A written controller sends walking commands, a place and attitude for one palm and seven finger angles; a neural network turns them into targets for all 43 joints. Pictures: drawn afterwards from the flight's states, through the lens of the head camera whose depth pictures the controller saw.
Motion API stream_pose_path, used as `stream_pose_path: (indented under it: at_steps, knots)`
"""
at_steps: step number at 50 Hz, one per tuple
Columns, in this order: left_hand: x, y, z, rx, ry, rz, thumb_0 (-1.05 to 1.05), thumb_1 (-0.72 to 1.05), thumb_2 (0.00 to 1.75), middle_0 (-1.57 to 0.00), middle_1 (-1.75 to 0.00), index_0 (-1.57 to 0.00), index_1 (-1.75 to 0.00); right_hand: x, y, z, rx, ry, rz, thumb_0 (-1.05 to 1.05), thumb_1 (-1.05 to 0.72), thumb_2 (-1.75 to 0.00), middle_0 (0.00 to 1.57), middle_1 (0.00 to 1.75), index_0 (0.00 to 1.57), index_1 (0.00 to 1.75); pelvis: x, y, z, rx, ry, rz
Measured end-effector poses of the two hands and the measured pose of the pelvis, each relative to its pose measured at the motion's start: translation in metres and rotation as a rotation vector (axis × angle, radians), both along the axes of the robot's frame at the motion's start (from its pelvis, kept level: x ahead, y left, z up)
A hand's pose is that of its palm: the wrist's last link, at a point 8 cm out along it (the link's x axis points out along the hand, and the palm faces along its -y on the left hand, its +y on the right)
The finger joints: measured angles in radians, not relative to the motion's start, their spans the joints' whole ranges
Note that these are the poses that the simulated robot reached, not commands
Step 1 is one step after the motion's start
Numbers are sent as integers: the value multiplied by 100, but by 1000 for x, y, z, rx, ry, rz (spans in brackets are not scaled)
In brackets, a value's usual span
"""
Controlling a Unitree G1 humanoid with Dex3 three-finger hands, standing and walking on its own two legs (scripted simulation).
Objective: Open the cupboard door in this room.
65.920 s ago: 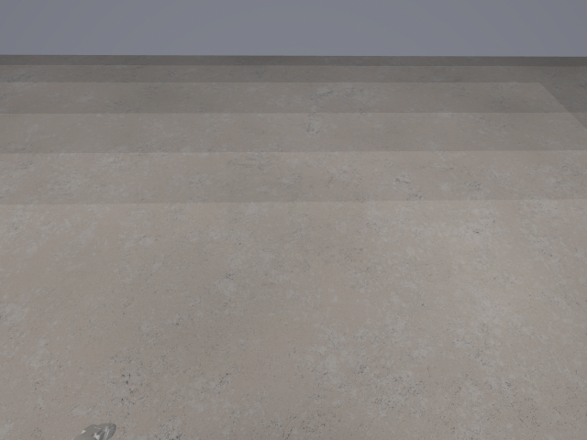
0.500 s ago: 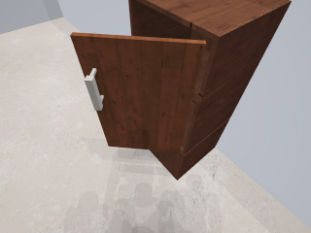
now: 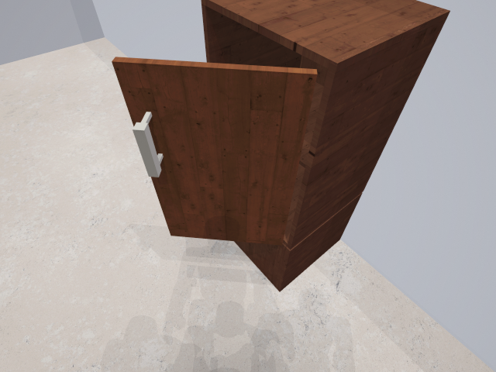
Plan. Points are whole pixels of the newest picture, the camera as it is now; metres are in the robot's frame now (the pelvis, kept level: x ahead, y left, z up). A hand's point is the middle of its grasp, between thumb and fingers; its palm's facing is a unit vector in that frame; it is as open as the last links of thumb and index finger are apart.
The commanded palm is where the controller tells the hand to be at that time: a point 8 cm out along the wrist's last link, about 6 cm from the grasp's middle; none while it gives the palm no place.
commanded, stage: look again from close up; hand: left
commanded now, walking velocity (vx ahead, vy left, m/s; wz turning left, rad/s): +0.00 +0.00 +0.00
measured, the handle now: (151, 145) +0.53 +0.25 +0.04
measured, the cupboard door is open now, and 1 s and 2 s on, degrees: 45 45 45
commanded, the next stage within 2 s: raise the hand with hooked fingers in 0.22 s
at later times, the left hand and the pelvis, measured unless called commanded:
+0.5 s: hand (126, 357) +0.15 +0.20 -0.04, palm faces +0.25 -0.96 -0.10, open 7.5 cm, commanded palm +0.09 +0.24 -0.06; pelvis -0.04 +0.00 -0.01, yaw +3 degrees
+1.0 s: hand (106, 359) +0.14 +0.22 -0.02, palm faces -0.04 -1.00 -0.05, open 10.2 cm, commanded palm +0.12 +0.28 -0.01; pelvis -0.08 +0.01 -0.07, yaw +3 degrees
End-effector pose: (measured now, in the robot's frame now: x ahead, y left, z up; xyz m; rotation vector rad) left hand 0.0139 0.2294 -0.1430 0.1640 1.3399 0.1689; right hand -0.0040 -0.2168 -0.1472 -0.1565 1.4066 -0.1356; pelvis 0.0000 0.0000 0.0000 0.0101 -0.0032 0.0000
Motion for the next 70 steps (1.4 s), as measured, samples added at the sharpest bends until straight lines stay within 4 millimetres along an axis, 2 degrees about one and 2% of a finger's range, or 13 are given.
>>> stream_pose_path:
  at_steps: [17,18,24,26,28,32,37,40,43,50,57,62,70]
  knots:
    - [-25,-9,-1,-9,27,9,1,90,90,-20,-30,-20,-30,-16,-4,1,1,13,-3,1,-90,-90,20,30,20,30,-13,-4,1,-6,0,1]
    - [-19,-6,4,-12,-23,62,1,91,90,-20,-30,-20,-30,-12,-5,2,-4,-24,-7,1,-90,-90,20,30,20,30,-15,-3,0,-11,0,-1]
    - [87,13,105,37,-791,94,3,89,88,-21,-33,-20,-33,53,-20,19,-58,-466,42,1,-90,-90,20,30,20,30,-31,4,-8,-2,40,43]
    - [117,14,130,7,-1019,37,2,85,86,-21,-35,-20,-35,79,-25,27,-71,-597,76,1,-90,-90,20,30,20,30,-41,5,-16,1,81,43]
    - [134,9,144,-48,-1214,-39,2,82,85,-21,-37,-20,-37,104,-30,36,-82,-720,112,1,-90,-90,20,30,20,30,-49,4,-28,7,123,29]
    - [131,-3,138,-169,-1401,-229,1,73,82,-21,-42,-21,-42,143,-34,53,-103,-912,177,1,-90,-90,20,30,20,30,-64,2,-55,13,177,13]
    - [96,6,98,-225,-1270,-170,1,61,77,-23,-49,-22,-49,166,-25,61,-116,-1006,216,1,-90,-90,20,30,20,30,-72,3,-74,4,191,20]
    - [78,21,94,-155,-1239,-107,1,54,74,-23,-53,-23,-53,165,-12,55,-106,-988,239,1,-90,-90,20,30,20,30,-75,5,-78,-18,190,32]
    - [75,33,106,-93,-1294,-123,2,47,71,-24,-58,-23,-58,153,4,39,-79,-927,265,1,-90,-90,20,30,20,30,-78,6,-80,-40,190,47]
    - [109,43,128,-145,-1314,-235,1,30,64,-24,-68,-24,-68,102,30,4,-4,-748,216,1,-90,-90,21,30,20,30,-82,15,-74,-61,186,52]
    - [126,59,141,-141,-1265,-205,1,14,57,-26,-79,-25,-79,65,24,7,-32,-676,132,2,-90,-90,21,30,21,30,-76,25,-60,-46,181,29]
    - [129,71,150,-113,-1299,-200,1,2,52,-27,-86,-26,-86,65,9,17,-86,-676,138,2,-90,-90,21,30,21,30,-72,31,-56,-45,176,27]
    - [141,89,156,-118,-1304,-195,0,-16,44,-28,-98,-27,-98,93,2,38,-139,-738,169,2,-90,-90,20,30,20,30,-65,35,-49,-50,157,30]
